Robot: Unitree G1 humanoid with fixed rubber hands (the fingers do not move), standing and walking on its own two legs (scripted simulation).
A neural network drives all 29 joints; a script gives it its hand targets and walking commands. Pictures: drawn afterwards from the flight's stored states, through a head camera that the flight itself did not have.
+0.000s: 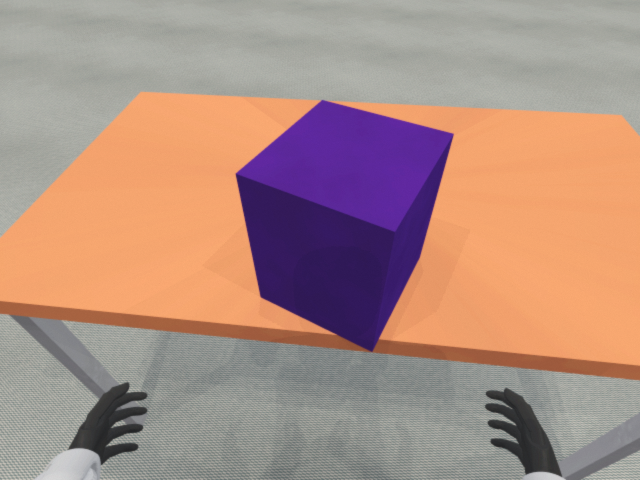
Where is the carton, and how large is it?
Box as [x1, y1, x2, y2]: [236, 100, 453, 351]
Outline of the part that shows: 322,100 236,173 236,178 260,296 371,351 419,257 453,134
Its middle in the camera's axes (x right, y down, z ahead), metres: +0.04 -0.02 +0.57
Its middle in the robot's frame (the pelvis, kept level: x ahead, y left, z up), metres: +0.44 -0.02 +0.08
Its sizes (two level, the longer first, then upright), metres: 0.210 0.200 0.250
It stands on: a table, 0.73 m high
